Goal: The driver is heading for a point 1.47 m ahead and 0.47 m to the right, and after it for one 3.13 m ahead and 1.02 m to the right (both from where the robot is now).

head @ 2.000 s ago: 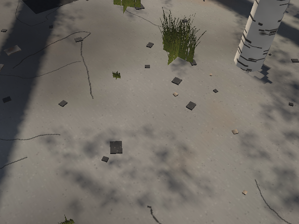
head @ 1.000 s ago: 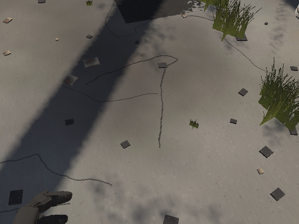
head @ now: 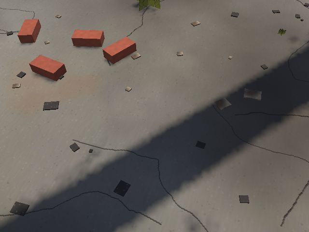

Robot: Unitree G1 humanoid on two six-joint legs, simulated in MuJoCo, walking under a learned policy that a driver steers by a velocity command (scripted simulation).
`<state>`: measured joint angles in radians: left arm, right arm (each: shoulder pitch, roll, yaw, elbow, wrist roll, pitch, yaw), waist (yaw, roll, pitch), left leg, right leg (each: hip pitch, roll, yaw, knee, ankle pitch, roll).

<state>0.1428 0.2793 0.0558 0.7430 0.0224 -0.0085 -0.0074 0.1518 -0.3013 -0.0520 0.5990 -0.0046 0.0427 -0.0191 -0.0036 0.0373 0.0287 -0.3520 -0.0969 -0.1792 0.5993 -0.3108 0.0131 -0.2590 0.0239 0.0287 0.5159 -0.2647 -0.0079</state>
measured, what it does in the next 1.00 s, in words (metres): walks ahead: left foot, then right foot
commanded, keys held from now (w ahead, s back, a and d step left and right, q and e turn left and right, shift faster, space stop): no key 0.04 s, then w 0.92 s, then w+e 0.04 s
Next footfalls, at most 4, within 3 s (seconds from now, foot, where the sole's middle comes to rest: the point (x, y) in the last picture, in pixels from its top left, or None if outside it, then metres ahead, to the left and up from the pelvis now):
0.28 left None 0.03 0.13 -0.77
0.70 right None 0.37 -0.12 -0.77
1.24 left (140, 190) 0.67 0.11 -0.77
1.74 right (206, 151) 0.87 -0.21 -0.77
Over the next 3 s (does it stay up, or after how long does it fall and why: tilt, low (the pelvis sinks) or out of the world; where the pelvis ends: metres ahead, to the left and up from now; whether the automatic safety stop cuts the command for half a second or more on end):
stays up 1.13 -0.30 0.00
